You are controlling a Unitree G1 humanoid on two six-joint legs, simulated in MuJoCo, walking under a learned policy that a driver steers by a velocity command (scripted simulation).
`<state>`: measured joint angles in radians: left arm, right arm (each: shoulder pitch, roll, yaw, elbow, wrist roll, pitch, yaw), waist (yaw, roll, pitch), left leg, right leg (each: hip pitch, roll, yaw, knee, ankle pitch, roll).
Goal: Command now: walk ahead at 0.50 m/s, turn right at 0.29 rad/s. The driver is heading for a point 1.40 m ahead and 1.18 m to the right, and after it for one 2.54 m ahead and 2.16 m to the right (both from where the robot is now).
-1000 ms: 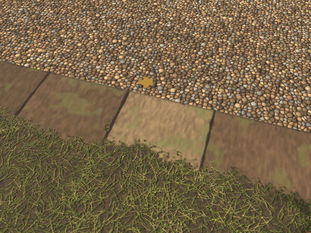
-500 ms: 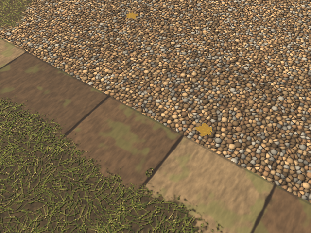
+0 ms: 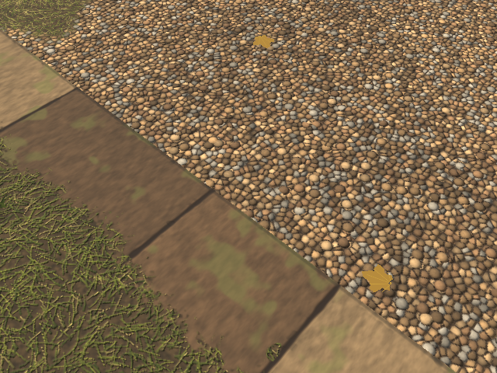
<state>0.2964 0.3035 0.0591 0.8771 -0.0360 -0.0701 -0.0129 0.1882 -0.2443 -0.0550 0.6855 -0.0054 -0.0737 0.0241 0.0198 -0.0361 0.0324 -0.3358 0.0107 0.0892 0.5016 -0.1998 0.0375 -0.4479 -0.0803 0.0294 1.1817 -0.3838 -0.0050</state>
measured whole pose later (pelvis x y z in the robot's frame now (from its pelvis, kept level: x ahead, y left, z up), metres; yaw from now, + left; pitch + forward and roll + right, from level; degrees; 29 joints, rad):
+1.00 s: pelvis +0.54 -0.13 +0.00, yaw -35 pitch +2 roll +1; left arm 0.33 0.30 0.07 0.71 -0.03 -0.02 0.01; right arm 0.14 -0.26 -0.06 0.71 -0.01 -0.11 0.01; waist 0.02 -0.04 0.01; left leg -0.36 -0.03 0.02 0.51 -0.18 0.02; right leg -0.41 0.04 0.10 1.18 -0.43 -0.02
